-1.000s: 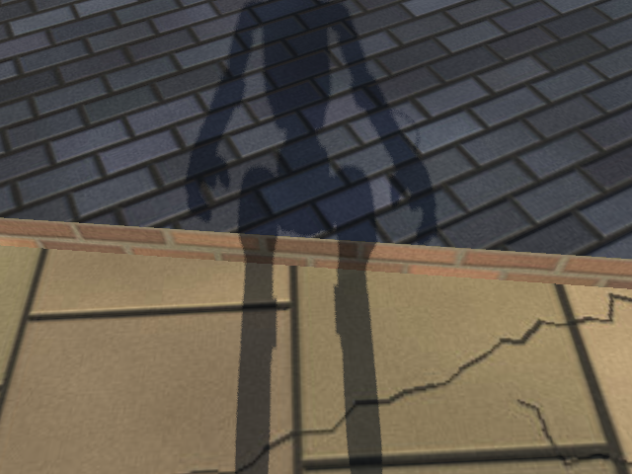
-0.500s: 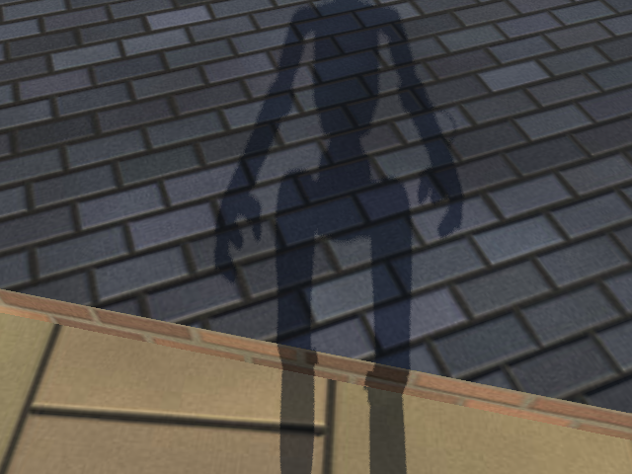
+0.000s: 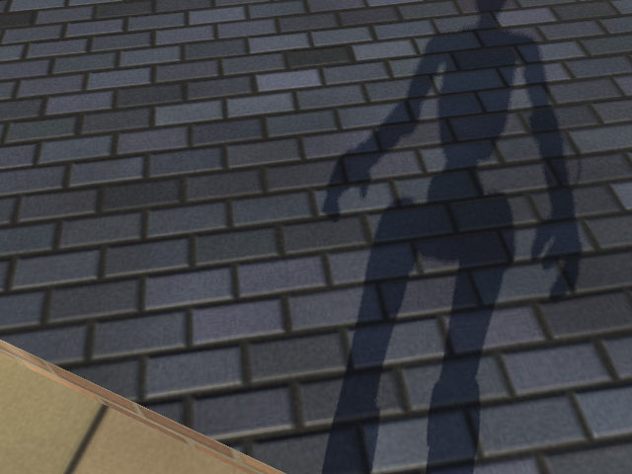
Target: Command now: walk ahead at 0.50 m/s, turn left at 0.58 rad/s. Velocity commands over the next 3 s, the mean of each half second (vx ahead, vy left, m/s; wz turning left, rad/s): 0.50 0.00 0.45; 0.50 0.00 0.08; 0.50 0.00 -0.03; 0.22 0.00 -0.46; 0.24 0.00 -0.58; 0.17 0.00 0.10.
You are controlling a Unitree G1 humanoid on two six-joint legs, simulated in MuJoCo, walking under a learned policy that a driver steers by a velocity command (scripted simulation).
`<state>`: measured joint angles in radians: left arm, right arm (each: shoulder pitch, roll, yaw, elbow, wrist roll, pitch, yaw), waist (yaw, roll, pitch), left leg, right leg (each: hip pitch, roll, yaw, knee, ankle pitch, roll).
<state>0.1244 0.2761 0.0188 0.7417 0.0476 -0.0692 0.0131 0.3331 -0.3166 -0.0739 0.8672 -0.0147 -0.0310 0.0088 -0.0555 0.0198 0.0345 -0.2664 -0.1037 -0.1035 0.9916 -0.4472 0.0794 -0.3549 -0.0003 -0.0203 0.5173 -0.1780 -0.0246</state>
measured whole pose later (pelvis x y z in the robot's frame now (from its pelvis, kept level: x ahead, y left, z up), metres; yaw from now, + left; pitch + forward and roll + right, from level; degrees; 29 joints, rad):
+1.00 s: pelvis +0.50 +0.09 +0.03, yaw +15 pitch +2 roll -1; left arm 0.06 0.16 -0.03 0.70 0.01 -0.03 -0.01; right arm 0.45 -0.18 -0.01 1.02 0.00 -0.08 0.01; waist 0.00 0.00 0.00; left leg -0.16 -0.05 -0.08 0.92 -0.19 0.09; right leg -0.71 0.02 -0.19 1.12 -0.45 -0.14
